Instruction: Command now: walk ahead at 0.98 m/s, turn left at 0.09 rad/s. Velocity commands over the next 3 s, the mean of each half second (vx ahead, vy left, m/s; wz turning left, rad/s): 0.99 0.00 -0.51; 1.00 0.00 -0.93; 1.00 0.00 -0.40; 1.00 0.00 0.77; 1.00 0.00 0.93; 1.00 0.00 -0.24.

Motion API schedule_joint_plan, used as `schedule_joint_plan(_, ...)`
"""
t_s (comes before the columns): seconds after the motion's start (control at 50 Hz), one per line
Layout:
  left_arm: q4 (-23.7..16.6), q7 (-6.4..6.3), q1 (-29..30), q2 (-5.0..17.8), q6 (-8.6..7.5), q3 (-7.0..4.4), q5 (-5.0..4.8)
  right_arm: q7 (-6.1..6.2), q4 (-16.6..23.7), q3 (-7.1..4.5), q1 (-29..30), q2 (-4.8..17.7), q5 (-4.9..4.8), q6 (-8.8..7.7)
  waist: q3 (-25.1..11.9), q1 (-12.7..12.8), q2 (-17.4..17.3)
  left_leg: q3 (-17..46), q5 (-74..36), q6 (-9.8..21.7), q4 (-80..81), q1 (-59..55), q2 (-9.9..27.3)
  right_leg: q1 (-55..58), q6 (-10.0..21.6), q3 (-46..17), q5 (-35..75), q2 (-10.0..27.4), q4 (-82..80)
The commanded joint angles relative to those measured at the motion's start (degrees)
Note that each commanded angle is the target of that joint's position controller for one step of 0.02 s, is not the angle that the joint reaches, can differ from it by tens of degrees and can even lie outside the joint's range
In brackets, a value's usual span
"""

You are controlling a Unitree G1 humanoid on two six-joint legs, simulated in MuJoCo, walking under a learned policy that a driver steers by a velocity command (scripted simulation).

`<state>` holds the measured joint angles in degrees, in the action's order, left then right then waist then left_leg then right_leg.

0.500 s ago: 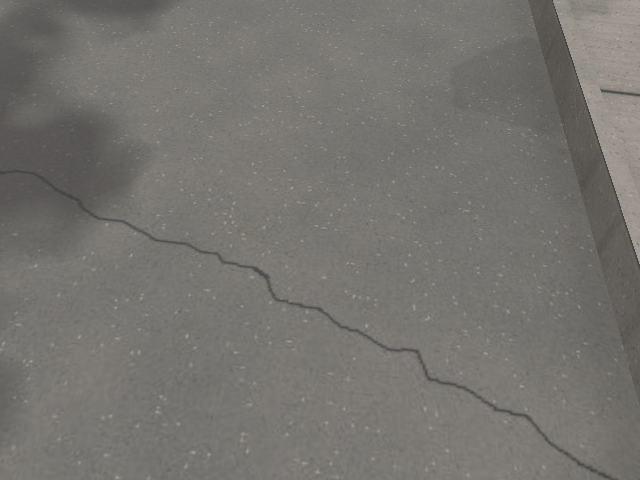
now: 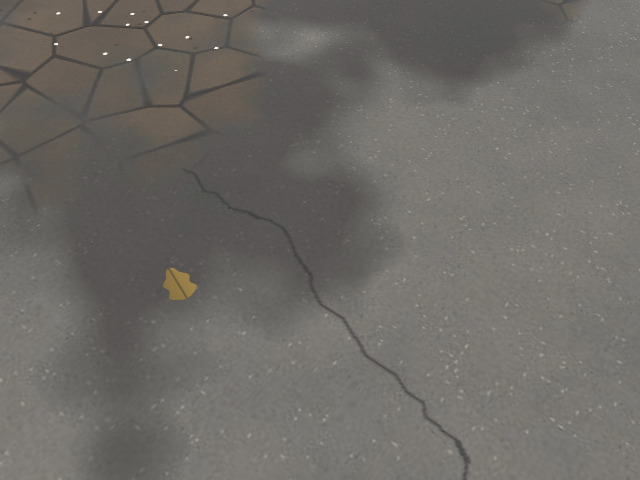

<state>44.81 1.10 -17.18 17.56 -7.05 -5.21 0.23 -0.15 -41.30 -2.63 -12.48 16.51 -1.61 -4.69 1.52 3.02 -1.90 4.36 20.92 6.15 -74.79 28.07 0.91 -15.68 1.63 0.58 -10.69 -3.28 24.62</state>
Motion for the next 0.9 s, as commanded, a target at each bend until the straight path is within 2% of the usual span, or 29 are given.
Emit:
schedule_joint_plan(0.02, -1.3, 0.77, -0.8, -0.3, -0.8, 1.4, -1.34, -0.55, 6.7, 1.71, 1.3, -2.7, 0.35, -1.4, 1.6, -4.5, 4.5, 3.4, 0.7, -0.5, 7.4, 12.9, 6.4, 5.3, 13.8, -26.1, -10.4, 15.0, -15.9)
schedule_joint_plan(0.08, -2.7, -0.3, 0.7, 4.8, -0.76, 0.26, -2.11, -1.19, 9.0, 2.63, 6.3, -1.1, 2.13, -2.7, 4.2, -5.0, 2.9, 1.8, -11.2, -3.3, 22.3, 8.0, 7.0, -3.3, 13.1, -20.7, -5.5, 13.5, -17.0)
schedule_joint_plan(0.12, -3.5, -0.48, -0.6, 7.8, -0.91, -0.42, -2.43, -1.86, 9.7, 2.75, 10.0, 0.1, 1.88, -3.42, 3.5, -3.8, 3.4, -1.3, -18.4, -5.4, 30.7, -5.5, 3.6, -10.9, 11.1, -16.0, -3.3, 11.2, -17.3)
schedule_joint_plan(0.18, -2.8, -0.56, -5.9, 7.8, -0.12, -0.02, -3.09, -1.39, 10.5, 0.98, 11.6, 4.2, 0.42, -3.57, 3.1, -3.4, 5.0, -1.4, -18.6, -6.6, 38.7, -12.9, 1.3, -6.6, 9.0, -17.8, -4.1, 12.8, -14.1)
schedule_joint_plan(0.2, -2.3, -0.61, -7.1, 7.2, 0.42, 0.42, -2.72, -0.95, 10.1, -0.1, 9.5, 5.9, 0.16, -3.59, 1.6, -5.0, 4.7, -2.2, -15.5, -5.8, 40.6, -16.4, 0.2, -4.5, 7.7, -17.2, -0.3, 12.1, -9.2)
schedule_joint_plan(0.22, -2.0, -0.53, -7.7, 6.5, 0.77, 0.95, -2.01, -0.49, 9.0, -1.46, 3.4, 7.9, 0.0, -3.65, -2.1, -8.7, 4.3, -3.3, -13.5, -4.7, 41.5, -24.0, -0.6, -4.4, 6.1, -15.1, 8.0, 9.7, 1.2)
schedule_joint_plan(0.24, -3.2, -0.4, -5.6, 5.1, 0.63, 1.76, -0.91, 0.12, 7.0, -2.71, -8.2, 10.0, 0.52, -3.53, -9.1, -15.2, 3.3, 0.4, -11.6, -2.9, 39.0, -39.0, 4.1, -13.0, 3.4, -12.5, 10.0, 7.1, 18.4)
schedule_joint_plan(0.26, -4.7, -0.76, -9.3, -2.1, 0.18, 3.68, -0.15, 0.6, 5.4, -3.72, -17.8, 15.1, 1.63, -2.78, -18.2, -14.4, -11.1, 22.6, 7.0, 0.7, 45.6, -52.0, 18.1, -24.0, 1.5, -8.5, -15.1, 2.5, 41.3)
schedule_joint_plan(0.28, -6.3, -1.18, -15.3, -3.0, -0.5, 4.23, -4.75, -0.4, 4.7, -3.95, -18.9, 16.2, 2.28, -2.73, -23.6, -10.9, -24.3, 51.8, 26.5, 7.1, 59.9, -53.7, 25.7, -33.9, 1.9, -10.0, -16.9, 2.2, 56.6)
schedule_joint_plan(0.3, -5.8, -1.81, -10.2, 0.3, 0.1, 3.38, -6.2, -0.55, 4.4, -2.77, -14.5, 10.5, 1.46, -2.75, -13.0, -10.6, -14.6, 47.2, 30.3, 6.0, 61.9, -47.4, 24.1, -40.1, 1.4, -9.3, -11.8, 5.6, 63.0)
schedule_joint_plan(0.32, -6.6, -1.71, -5.0, 0.6, 0.68, 3.37, -5.15, -0.51, 3.5, -2.11, -12.4, 7.3, 0.94, -2.45, -6.6, -10.2, -9.7, 35.7, 20.1, 5.1, 60.6, -40.9, 23.1, -41.7, 1.6, -7.2, -8.0, 8.0, 63.6)
schedule_joint_plan(0.34, -6.5, -1.55, -2.7, 0.4, 1.52, 3.18, -3.79, -0.65, 3.0, -1.58, -8.8, 5.0, 1.98, -2.26, -3.7, -7.9, -3.9, 26.9, 9.2, 4.1, 60.0, -33.6, 20.6, -38.2, 1.6, -6.7, -5.2, 10.3, 61.3)
schedule_joint_plan(0.36, -7.0, -1.09, -1.5, 0.0, 2.45, 2.71, -3.03, -0.78, 2.3, -1.17, -5.8, 2.6, 2.78, -2.29, -1.0, -5.5, -3.4, 19.2, 1.8, 3.3, 60.6, -27.4, 17.9, -35.2, 1.7, -7.5, -3.6, 11.8, 58.0)
schedule_joint_plan(0.38, -7.6, -0.44, -1.1, -0.9, 3.57, 2.63, -3.3, -0.79, 1.5, -1.08, -3.4, 1.3, 2.85, -2.38, 0.7, -3.4, -5.5, 13.2, -3.4, 2.5, 61.4, -23.4, 16.8, -32.8, 1.7, -8.1, -3.6, 13.1, 56.0)
schedule_joint_plan(0.42, -8.7, 0.22, 1.0, -2.3, 5.33, 2.82, -3.14, -0.69, 0.4, -1.24, -1.5, 0.4, 1.88, -2.74, 2.5, -2.2, -3.7, 3.8, -13.1, 1.4, 63.3, -20.9, 15.9, -32.6, 1.5, -7.5, -2.6, 14.0, 53.4)
schedule_joint_plan(0.5, -11.5, 1.4, 6.1, -1.6, 5.53, 3.11, -1.85, 0.71, -0.8, -2.18, 0.0, 4.5, 2.21, -3.15, 5.5, -1.1, 0.1, -9.6, -19.1, 0.2, 66.6, -19.5, 13.6, -32.1, 1.2, -4.5, 9.8, 13.2, 41.0)
schedule_joint_plan(0.56, -13.4, 3.15, 14.0, -0.4, 4.84, 3.12, -1.68, 1.12, -2.1, -2.87, -3.5, 8.4, 1.94, -2.92, 7.5, -4.1, 3.6, -16.2, -22.8, -1.6, 67.9, -23.3, 12.4, -27.4, 3.3, 2.0, 17.3, 10.9, 26.7)
schedule_joint_plan(0.6, -14.4, 3.86, 15.6, 1.5, 4.44, 2.5, -2.24, 1.03, -2.3, -3.39, -4.7, 11.9, 2.16, -2.23, 6.3, -3.3, 1.4, -18.7, -45.6, -2.6, 64.1, -27.5, 12.6, -20.8, 5.3, 7.2, 15.4, 6.8, 21.6)
schedule_joint_plan(0.64, -14.1, 3.74, 10.4, 5.4, 4.73, 0.77, -3.24, 1.31, -1.9, -4.15, -5.3, 15.6, 2.04, -0.65, 1.0, 1.4, -4.2, -19.3, -76.3, -2.8, 51.9, -33.1, 14.0, -12.6, 7.3, 11.0, 7.4, 1.6, 22.3)
schedule_joint_plan(0.66, -12.3, 3.52, 1.3, 8.5, 5.25, -0.8, -3.49, 1.29, -1.0, -4.52, -3.8, 16.8, 1.77, 0.03, -3.8, 6.5, -6.5, -18.9, -84.5, -2.3, 39.9, -30.9, 14.7, -1.6, 8.9, 11.3, 3.2, -0.4, 23.2)
schedule_joint_plan(0.68, -8.0, 2.82, -13.7, 13.1, 5.84, -3.39, -3.12, 1.22, 0.5, -4.46, -1.1, 16.6, 1.35, 0.01, -10.3, 13.5, -4.9, -17.4, -80.3, -2.7, 21.6, -20.8, 13.0, 19.3, 11.7, 7.7, 4.4, -1.2, 18.8)
schedule_joint_plan(0.7, -5.0, 1.54, -17.2, 15.0, 6.64, -3.81, -3.55, 0.89, 0.7, -2.15, -1.8, 8.3, 2.1, -1.16, -7.4, 11.5, 7.2, -15.4, -18.5, -5.6, -3.8, -3.0, 3.7, 30.7, 14.0, -3.8, 3.0, 3.6, 16.8)
schedule_joint_plan(0.72, -8.6, 1.87, -10.1, 18.0, 5.39, -2.87, -1.76, 0.13, 5.2, 0.67, -10.1, 0.3, 1.89, -4.02, -15.2, -0.8, 24.2, -3.9, 14.3, -6.2, -21.8, 17.2, -4.9, 41.8, 24.6, -36.9, -8.4, 13.4, 6.2)
schedule_joint_plan(0.74, -10.5, 1.96, -10.6, 13.5, 4.31, -2.3, -1.29, -0.19, 8.2, 0.17, -3.0, 6.8, 0.33, -6.53, -20.5, 3.8, 15.3, 5.4, 7.1, -3.6, -19.1, 22.3, -2.9, 42.0, 24.6, -52.2, -27.7, 18.1, -8.5)
schedule_joint_plan(0.76, -10.0, 1.97, -10.2, 11.4, 2.99, -1.87, -0.73, 0.08, 9.5, -0.4, 3.7, 8.9, -1.44, -7.16, -10.8, 3.3, 7.0, 4.5, 2.5, -2.4, -14.3, 23.8, -1.3, 33.0, 21.3, -51.8, -28.8, 18.0, -13.2)
schedule_joint_plan(0.78, -10.1, 2.31, -6.5, 10.0, 2.0, -1.36, -0.62, 0.67, 9.0, -0.16, 4.1, 7.8, -0.62, -6.95, -5.7, -0.6, -2.6, 4.7, -1.2, -2.4, -8.5, 20.1, 1.1, 22.1, 19.1, -47.6, -24.4, 16.7, -12.9)
schedule_joint_plan(0.8, -10.8, 2.36, -2.6, 8.9, 1.43, -0.96, -0.37, 0.99, 8.0, -0.15, 2.1, 6.9, 0.68, -6.1, -3.4, -3.9, -4.4, 5.4, -3.3, -3.3, -4.6, 14.9, 2.9, 13.0, 18.4, -42.4, -18.5, 14.3, -11.4)
schedule_joint_plan(0.84, -11.3, 1.41, 1.4, 7.0, 1.4, -0.35, -0.54, 0.87, 7.0, -0.84, -0.5, 7.3, 1.52, -3.78, 0.0, -7.0, -1.4, 5.5, -4.7, -5.8, 2.3, 9.2, 4.8, 2.3, 18.0, -32.8, -11.8, 9.0, -12.5)
schedule_joint_plan(0.9, -9.7, -0.51, -0.6, 5.1, 1.53, 0.43, -1.8, 1.21, 9.8, -0.26, 7.5, 5.0, 3.42, -2.86, 4.2, -4.6, -0.4, 0.8, -12.1, -8.9, 16.9, 5.7, 4.0, -6.8, 16.6, -22.4, 1.4, 4.2, -13.0)
